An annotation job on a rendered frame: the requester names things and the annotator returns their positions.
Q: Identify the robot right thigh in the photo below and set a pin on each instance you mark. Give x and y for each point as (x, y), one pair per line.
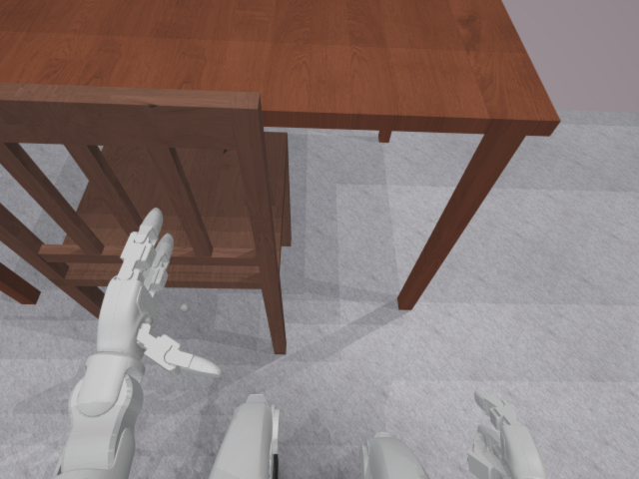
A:
(389, 458)

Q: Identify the robot left forearm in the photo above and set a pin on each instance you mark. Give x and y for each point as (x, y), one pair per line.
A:
(103, 408)

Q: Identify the chair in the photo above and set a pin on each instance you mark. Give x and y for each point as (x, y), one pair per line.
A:
(201, 157)

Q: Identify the right robot hand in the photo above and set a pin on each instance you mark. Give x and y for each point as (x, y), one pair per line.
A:
(515, 453)

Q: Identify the table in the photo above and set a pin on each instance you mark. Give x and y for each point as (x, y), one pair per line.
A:
(436, 66)

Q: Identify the left robot hand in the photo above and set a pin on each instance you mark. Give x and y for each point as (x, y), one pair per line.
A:
(130, 298)

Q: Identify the robot thigh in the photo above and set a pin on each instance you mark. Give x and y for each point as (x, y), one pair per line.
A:
(389, 458)
(250, 442)

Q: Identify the robot left thigh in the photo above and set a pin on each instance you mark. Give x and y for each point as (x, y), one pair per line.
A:
(250, 442)

